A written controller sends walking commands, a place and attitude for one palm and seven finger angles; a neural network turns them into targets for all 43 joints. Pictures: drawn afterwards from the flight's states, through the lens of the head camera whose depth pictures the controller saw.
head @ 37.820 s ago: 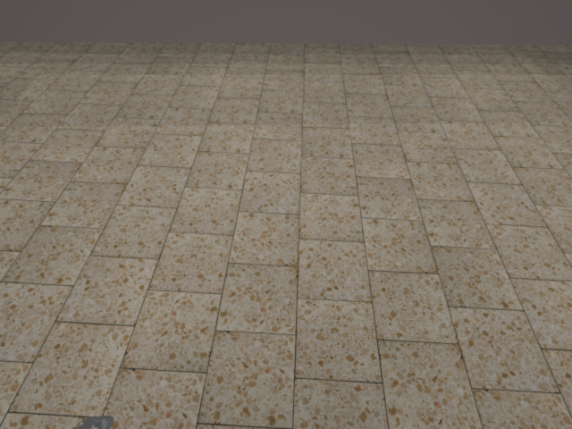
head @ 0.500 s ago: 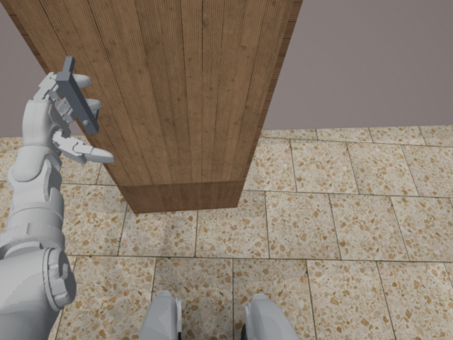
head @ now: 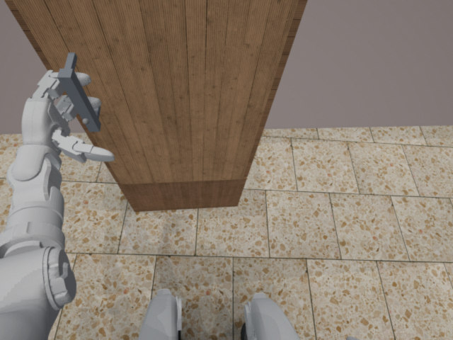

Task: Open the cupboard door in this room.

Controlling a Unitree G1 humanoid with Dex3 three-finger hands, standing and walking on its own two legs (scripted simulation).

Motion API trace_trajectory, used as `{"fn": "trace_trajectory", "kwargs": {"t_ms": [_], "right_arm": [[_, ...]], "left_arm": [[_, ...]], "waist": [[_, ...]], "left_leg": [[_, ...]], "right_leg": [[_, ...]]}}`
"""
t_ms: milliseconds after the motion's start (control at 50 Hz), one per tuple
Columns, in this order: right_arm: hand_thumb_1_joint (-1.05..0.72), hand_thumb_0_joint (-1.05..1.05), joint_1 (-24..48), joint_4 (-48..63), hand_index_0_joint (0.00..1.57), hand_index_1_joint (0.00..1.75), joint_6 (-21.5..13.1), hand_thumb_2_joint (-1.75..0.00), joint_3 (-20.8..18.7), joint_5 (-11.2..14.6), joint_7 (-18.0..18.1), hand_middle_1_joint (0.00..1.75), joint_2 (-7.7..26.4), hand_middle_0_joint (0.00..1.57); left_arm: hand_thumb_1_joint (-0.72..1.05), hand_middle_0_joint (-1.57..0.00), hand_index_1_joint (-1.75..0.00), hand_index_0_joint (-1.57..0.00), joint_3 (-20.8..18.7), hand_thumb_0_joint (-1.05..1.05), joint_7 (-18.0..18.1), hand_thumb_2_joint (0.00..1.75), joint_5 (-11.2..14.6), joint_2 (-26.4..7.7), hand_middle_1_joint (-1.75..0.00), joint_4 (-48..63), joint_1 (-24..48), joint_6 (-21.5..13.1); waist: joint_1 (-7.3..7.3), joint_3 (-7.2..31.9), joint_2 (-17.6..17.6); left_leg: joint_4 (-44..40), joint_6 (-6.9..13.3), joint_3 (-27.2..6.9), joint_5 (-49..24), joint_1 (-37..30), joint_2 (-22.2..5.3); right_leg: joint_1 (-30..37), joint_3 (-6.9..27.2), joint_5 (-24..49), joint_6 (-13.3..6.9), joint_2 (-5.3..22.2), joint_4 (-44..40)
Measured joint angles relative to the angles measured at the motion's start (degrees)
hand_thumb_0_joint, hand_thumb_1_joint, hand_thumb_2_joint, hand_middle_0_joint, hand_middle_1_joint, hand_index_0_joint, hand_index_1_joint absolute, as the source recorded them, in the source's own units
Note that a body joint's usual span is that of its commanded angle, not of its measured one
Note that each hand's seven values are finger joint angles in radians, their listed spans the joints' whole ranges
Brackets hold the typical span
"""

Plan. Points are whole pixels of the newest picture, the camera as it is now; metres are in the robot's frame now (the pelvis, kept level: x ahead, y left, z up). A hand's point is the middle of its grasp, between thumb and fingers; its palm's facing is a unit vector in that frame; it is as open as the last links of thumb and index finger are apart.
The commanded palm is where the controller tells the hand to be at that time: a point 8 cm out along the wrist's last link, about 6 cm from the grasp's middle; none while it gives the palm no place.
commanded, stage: close the thumb around the handle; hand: left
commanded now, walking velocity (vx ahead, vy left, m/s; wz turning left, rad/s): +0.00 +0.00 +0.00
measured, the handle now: (83, 95) +0.53 +0.24 +0.06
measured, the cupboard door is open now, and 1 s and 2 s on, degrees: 0 1 44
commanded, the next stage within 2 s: pull the door open along its arc in 0.72 s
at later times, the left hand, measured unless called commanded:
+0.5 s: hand (91, 119) +0.47 +0.22 +0.07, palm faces +0.05 -1.00 -0.02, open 8.0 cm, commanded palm +0.44 +0.25 +0.07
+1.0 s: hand (91, 123) +0.46 +0.22 +0.07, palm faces +0.04 -1.00 -0.01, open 5.8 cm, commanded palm +0.42 +0.26 +0.07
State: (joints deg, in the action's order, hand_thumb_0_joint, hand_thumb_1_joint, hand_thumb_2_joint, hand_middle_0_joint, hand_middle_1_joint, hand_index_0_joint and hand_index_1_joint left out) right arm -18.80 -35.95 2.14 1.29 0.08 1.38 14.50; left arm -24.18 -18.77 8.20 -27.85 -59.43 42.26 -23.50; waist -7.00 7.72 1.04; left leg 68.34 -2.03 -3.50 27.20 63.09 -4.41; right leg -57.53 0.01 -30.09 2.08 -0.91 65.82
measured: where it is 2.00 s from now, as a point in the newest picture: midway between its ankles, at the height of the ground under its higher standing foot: outside the picture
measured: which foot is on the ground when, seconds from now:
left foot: down 0.00-1.00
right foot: down 0.00-1.00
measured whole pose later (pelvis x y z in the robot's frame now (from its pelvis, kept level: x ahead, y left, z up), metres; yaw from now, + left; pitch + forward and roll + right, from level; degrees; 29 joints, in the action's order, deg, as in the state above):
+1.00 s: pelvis +0.01 +0.00 +0.01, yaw +0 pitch +21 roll -3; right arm -18.7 -35.3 3.2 0.7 0.2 0.8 14.3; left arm -23.1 -17.3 9.5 -25.2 -54.7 37.0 -23.6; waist -6.5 8.1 1.3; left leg 66.3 -2.3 -3.0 27.4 60.0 -4.6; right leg -54.9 0.4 -30.3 1.7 -1.0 64.2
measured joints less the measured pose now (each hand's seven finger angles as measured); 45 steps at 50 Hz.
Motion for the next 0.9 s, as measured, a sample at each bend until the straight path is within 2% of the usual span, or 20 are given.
{"fn": "trace_trajectory", "kwargs": {"t_ms": [120, 220, 400, 580, 660, 900], "right_arm": [[-0.90, 0.01, -0.1, -0.1, 0.20, 0.30, 0.1, -0.89, 0.0, 0.0, -0.1, 0.30, -0.1, 0.21], [-0.90, 0.01, -0.1, -0.3, 0.20, 0.30, 0.1, -0.89, 0.0, -0.2, -0.2, 0.30, -0.4, 0.21], [-0.90, 0.00, -0.3, 0.1, 0.20, 0.30, 0.3, -0.89, 0.1, -0.3, -0.5, 0.30, -0.6, 0.21], [-0.90, 0.01, -0.5, -0.5, 0.20, 0.30, 0.3, -0.89, -0.3, -0.4, -0.6, 0.30, -0.3, 0.21], [-0.90, 0.01, -0.4, -0.9, 0.20, 0.30, 0.4, -0.89, -0.4, -0.3, -0.5, 0.30, -0.2, 0.21], [-0.90, 0.01, 0.2, -0.4, 0.20, 0.30, 0.7, -0.89, -0.4, -0.1, -0.3, 0.30, -0.1, 0.21]], "left_arm": [[-0.47, -0.30, -1.20, -0.31, 1.0, -0.02, 0.2, 0.32, 0.0, 0.5, -1.21, 0.6, 0.0, 0.3], [-0.33, -0.31, -1.21, -0.32, 1.6, -0.02, 1.2, 0.38, -0.3, 1.7, -1.22, 1.4, -0.2, 0.3], [0.10, -0.34, -1.26, -0.34, 1.6, -0.01, 2.9, 0.56, -0.9, 1.9, -1.27, 0.5, -0.5, 0.0], [0.58, -0.35, -1.31, -0.34, 2.1, 0.00, 3.8, 0.77, -0.2, 2.3, -1.30, 0.8, -0.8, -0.6], [0.74, -0.35, -1.33, -0.34, 2.0, 0.00, 3.6, 0.83, -0.2, 2.3, -1.30, 0.6, -0.8, -0.8], [0.75, -0.34, -1.34, -0.33, 1.1, 0.00, 1.9, 0.82, 0.0, 1.9, -1.31, 1.1, -1.8, -0.8]], "waist": [[0.21, 0.0, 0.0], [0.27, 0.0, 0.2], [0.10, 0.2, 0.4], [0.54, 0.1, 0.5], [0.61, 0.1, 0.4], [0.38, 0.2, 0.2]], "left_leg": [[0.0, 0.1, -0.1, 0.0, 0.0, 0.2], [-0.4, 0.2, 0.0, -0.1, -0.5, 0.2], [-1.1, 0.1, 0.2, -0.2, -1.3, 0.3], [-1.2, -0.1, 0.1, -0.2, -1.4, 0.3], [-1.3, -0.2, 0.0, -0.1, -1.6, 0.3], [-1.4, -0.4, -0.1, 0.1, -2.1, 0.0]], "right_leg": [[0.2, -0.1, 0.0, 0.1, 0.2, -0.2], [0.7, -0.1, 0.2, 0.2, 0.2, -0.7], [1.3, 0.2, 0.2, 0.1, 0.3, -1.0], [1.3, 0.0, 0.0, -0.1, 0.3, -0.8], [1.4, -0.1, -0.2, -0.2, 0.3, -0.9], [1.9, -0.1, -0.4, -0.4, 0.0, -1.0]]}}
